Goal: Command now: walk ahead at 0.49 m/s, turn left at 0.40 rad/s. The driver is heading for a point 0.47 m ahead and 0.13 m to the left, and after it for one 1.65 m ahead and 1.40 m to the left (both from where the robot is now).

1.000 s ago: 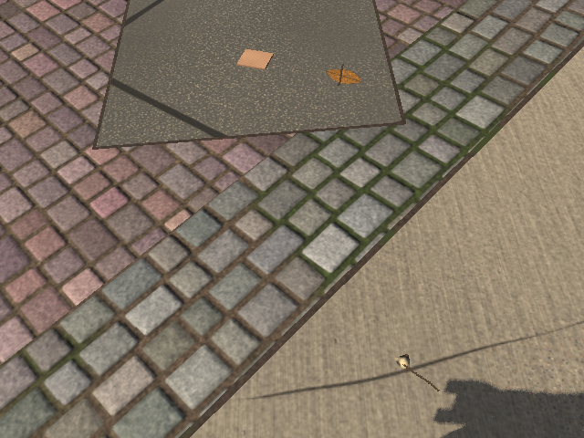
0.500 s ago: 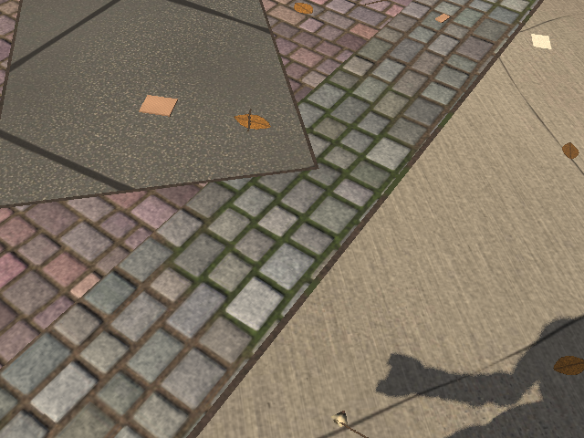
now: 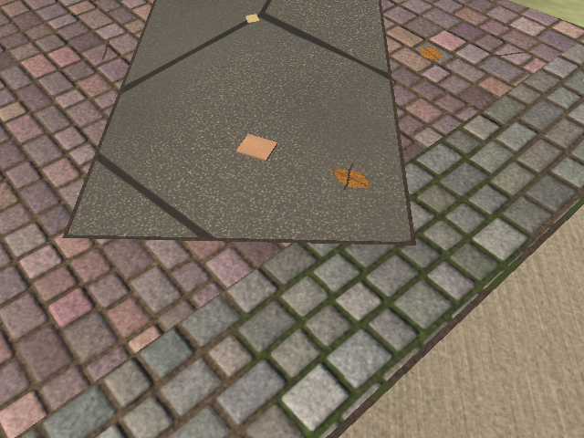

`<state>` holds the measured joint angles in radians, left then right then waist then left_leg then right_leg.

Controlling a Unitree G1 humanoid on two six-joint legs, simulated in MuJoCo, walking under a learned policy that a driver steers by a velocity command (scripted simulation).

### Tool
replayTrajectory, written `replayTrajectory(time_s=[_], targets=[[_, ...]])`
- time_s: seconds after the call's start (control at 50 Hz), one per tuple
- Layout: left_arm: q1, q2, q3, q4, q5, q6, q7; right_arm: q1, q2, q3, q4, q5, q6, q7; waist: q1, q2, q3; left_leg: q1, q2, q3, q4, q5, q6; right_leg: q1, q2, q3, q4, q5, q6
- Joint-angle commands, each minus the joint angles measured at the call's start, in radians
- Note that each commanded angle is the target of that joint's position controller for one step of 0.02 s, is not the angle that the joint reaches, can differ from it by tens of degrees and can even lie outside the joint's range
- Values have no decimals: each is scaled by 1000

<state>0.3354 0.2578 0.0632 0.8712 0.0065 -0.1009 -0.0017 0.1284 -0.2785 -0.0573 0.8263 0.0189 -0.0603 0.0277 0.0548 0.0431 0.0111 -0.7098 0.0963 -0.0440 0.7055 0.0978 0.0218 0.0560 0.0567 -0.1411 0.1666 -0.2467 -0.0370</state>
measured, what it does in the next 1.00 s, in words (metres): walks ahead, turning left: left foot, then right foot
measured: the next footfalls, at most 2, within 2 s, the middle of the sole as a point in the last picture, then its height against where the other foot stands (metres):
left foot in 0.16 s outside the picture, level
right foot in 0.60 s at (323, 400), level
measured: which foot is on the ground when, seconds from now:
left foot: up 0.00-0.14, down 0.16-0.60, up 0.62-1.00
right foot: down 0.00-0.14, up 0.16-0.58, down 0.60-1.00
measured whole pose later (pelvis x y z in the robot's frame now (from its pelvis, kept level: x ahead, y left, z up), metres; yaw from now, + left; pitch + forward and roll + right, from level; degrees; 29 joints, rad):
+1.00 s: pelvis +0.43 +0.06 -0.01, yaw +35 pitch +1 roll -2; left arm 0.11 0.30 0.07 0.74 0.00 0.00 0.01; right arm 0.18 -0.31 -0.07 0.60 0.01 0.07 0.00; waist 0.02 0.00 0.07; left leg -0.44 0.06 0.01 0.77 -0.33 -0.03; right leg -0.30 -0.06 -0.17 0.44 -0.15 0.00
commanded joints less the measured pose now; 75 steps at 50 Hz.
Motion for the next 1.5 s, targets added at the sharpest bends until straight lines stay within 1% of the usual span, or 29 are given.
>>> replayTrajectory(time_s=[0.02,0.1,0.14,0.16,0.18,0.2,0.22,0.26,0.28,0.34,0.44,0.52,0.58,0.6,0.62,0.64,0.68,0.7,0.76,0.88,1.02,1.04,1.06,1.08,1.1,1.14,1.2,1.46,1.5], targets=[[2,159,37,-36,-11,-2,11,-139,-33,5,-113,0,-15,21,19,-66,100,-9,-9,26,-87,18,21,-35,-308,31,-60,315,-123],[-3,200,49,-35,-17,35,24,-129,-72,-11,-164,3,-13,45,-21,-115,41,74,-86,123,-113,-187,78,97,-335,-18,134,800,-86],[-21,219,50,-47,-14,56,37,87,-146,-54,-128,7,-7,39,-143,-137,-98,376,-171,166,-140,-225,132,47,-300,-56,456,1034,-46],[-17,211,41,-66,-8,53,45,256,-221,-87,-95,7,1,21,-221,-76,-196,694,-107,22,-159,-202,185,-177,-266,-56,734,824,-8],[98,48,-11,-114,23,22,22,289,-328,-107,-93,11,1,10,-116,195,-315,1098,172,-532,-194,-318,382,-656,-65,0,1128,-123,65],[17,110,-8,-125,-14,-25,4,325,-260,-85,-112,6,-4,8,-173,126,-448,1193,248,-835,-374,-433,439,-802,2,228,1278,-338,58],[-91,165,8,-157,-52,-50,-7,292,-204,-71,-106,-5,-8,4,-195,73,-303,1112,211,-669,-396,-385,368,-893,-64,260,1270,-256,32],[-145,153,5,-169,-21,-61,4,153,-145,-53,-137,-2,-14,1,-111,-69,-122,786,129,-442,-410,-194,301,-812,-144,239,1081,-131,23],[-132,165,15,-169,-6,-50,8,108,-121,-43,-156,-13,-14,-2,-72,-55,-91,670,100,-380,-436,-105,294,-732,-166,242,1030,-105,30],[-100,132,13,-179,8,-14,8,91,-139,-48,-172,-10,-16,-13,-29,-26,-53,505,68,-299,-484,9,302,-660,-174,214,902,-70,72],[-282,84,-8,-237,15,-9,7,145,-179,-62,-159,0,1,-40,-89,12,-4,386,-43,-160,-442,70,212,-569,-92,168,508,272,107],[-340,115,5,-263,-1,-14,-7,214,-172,-63,-139,7,33,-53,-113,58,-50,469,-33,-245,-323,41,154,-494,-20,191,353,335,94],[-259,152,27,-248,4,-22,-11,156,-151,-60,-173,3,47,-64,-50,86,-83,544,-31,-331,-165,34,107,-417,-31,213,269,300,48],[-199,173,35,-241,18,-28,-5,138,-123,-52,-192,1,46,-63,-17,65,-133,517,-81,-308,-47,10,68,-289,-82,224,227,421,12],[-101,234,44,-244,37,-27,6,149,-64,-31,-225,-18,42,-63,8,-78,-270,384,-154,-220,227,-297,17,-32,-291,389,292,749,-58],[-81,250,46,-232,41,-5,2,391,-37,-18,-213,-5,38,-53,-93,-360,-430,144,-255,-163,489,-894,-34,244,-551,728,319,901,-267],[-151,135,24,-269,7,30,9,277,-207,-56,-194,11,67,-55,-35,-184,-290,28,-127,-111,646,-703,-86,79,-461,628,245,427,-219],[-199,113,12,-270,13,47,14,212,-204,-60,-208,8,88,-64,-40,-123,-210,30,-99,-79,626,-639,-98,-42,-404,527,213,324,-186],[-267,137,17,-255,26,63,21,201,-137,-53,-231,5,123,-68,-80,-186,-71,154,-67,-15,509,-556,-102,-320,-301,325,115,249,-171],[-274,176,38,-226,9,75,27,124,-99,-37,-270,-7,116,-51,-57,-168,-141,246,-25,22,240,-444,-83,-257,-362,211,105,355,-214],[-270,210,52,-189,-30,99,15,121,-119,-54,-285,-7,122,-19,-81,-174,-111,441,-77,111,-142,-330,3,-253,-363,118,207,188,-120],[-229,182,47,-169,-30,102,14,152,-143,-65,-275,-12,120,-24,-85,-135,-110,531,-88,85,-223,-261,35,-308,-329,78,285,119,-61],[-198,126,33,-166,-8,105,8,181,-231,-90,-281,-14,117,-39,-70,82,-93,644,73,-162,-340,-28,108,-472,-226,-25,523,-67,36],[-245,113,23,-227,25,101,11,160,-320,-99,-318,-28,110,-48,-63,293,-64,685,282,-476,-354,159,298,-745,-75,-7,777,-409,116],[-319,155,39,-238,14,96,18,183,-284,-93,-314,-52,88,-41,-131,183,-120,632,282,-477,-377,110,353,-758,-69,153,943,-422,109],[-279,169,51,-210,-7,101,26,82,-231,-76,-311,-31,64,-43,-64,89,-88,599,171,-320,-362,9,238,-762,-98,197,971,-245,87],[-248,164,54,-193,7,104,30,24,-187,-53,-328,-19,73,-56,-36,85,-114,547,113,-257,-341,118,206,-677,-73,187,979,-131,110],[-232,138,43,-207,-16,75,-9,4,-212,-69,-333,5,102,-50,-43,127,-118,546,41,-462,-249,7,177,-393,-9,210,334,-51,80],[-161,191,60,-192,2,72,-5,18,-162,-54,-335,3,103,-58,-31,35,-149,418,-40,-385,-136,-224,86,-181,-156,289,185,171,15]])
